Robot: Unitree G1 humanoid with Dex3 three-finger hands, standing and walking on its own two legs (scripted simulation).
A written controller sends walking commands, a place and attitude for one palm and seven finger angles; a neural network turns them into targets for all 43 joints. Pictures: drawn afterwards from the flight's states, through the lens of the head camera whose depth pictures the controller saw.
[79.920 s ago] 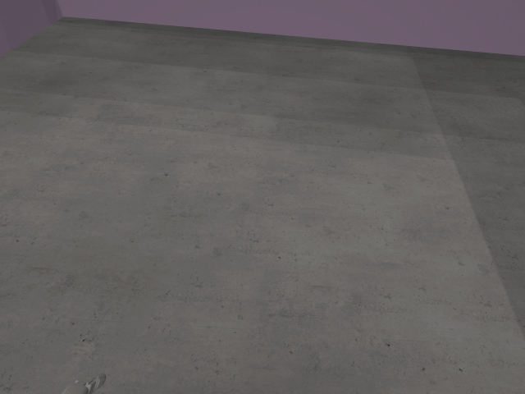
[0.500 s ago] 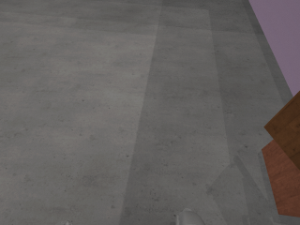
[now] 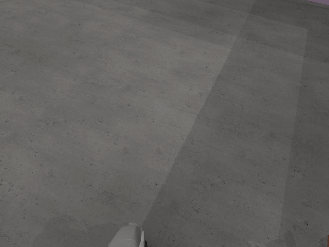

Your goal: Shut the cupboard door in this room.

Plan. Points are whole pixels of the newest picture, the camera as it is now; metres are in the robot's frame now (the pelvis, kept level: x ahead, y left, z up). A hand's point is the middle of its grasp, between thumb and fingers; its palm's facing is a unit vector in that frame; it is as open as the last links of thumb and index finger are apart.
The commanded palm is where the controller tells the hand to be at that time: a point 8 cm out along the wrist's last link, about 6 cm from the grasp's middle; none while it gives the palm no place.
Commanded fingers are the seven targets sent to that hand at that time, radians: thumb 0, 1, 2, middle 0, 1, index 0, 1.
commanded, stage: turn to face it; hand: left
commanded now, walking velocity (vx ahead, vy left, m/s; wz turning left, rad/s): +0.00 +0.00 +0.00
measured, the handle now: out of the picture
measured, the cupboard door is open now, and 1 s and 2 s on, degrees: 26 26 26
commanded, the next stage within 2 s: none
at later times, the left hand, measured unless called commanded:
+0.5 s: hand (96, 238) +0.15 +0.20 -0.17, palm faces -0.10 -0.97 -0.23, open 7.4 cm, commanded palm none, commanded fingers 0.00 0.90 0.90 -0.20 -0.30 -0.20 -0.30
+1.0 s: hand (112, 195) +0.26 +0.18 -0.18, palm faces -0.39 -0.89 -0.22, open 7.4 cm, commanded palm none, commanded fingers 0.00 0.90 0.90 -0.20 -0.30 -0.20 -0.30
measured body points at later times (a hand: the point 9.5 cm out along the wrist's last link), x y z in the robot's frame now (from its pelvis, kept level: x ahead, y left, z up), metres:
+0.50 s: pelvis +0.07 +0.01 +0.00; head +0.10 +0.00 +0.44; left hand +0.15 +0.25 -0.15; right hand +0.12 -0.24 -0.15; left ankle +0.08 +0.10 -0.74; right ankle +0.04 -0.11 -0.72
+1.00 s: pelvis +0.10 +0.02 -0.01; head +0.15 +0.02 +0.44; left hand +0.28 +0.23 -0.16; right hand +0.07 -0.24 -0.13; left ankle +0.16 +0.13 -0.74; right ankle +0.03 -0.09 -0.69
